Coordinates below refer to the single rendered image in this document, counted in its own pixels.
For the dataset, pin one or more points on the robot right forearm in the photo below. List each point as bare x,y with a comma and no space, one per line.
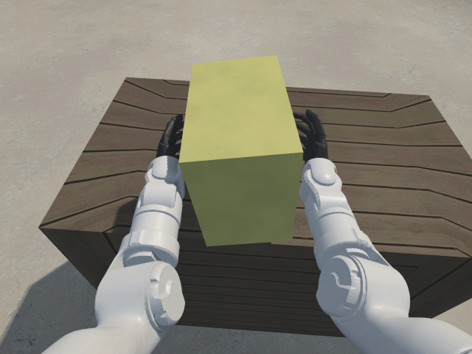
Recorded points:
331,221

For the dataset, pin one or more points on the robot left forearm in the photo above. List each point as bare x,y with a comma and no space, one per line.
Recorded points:
156,220

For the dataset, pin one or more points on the robot left upper arm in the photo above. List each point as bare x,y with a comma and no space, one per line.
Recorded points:
135,306

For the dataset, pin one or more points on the pedestal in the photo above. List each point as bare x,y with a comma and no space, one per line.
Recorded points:
405,175

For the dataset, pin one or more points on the robot right upper arm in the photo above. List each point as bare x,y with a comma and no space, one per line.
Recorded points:
369,303

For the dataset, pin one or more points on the carton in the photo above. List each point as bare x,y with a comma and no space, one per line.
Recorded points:
241,155

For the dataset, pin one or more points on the left robot hand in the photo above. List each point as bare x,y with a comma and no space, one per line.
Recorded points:
167,145

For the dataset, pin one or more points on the right robot hand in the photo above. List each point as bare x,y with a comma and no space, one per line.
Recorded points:
315,142

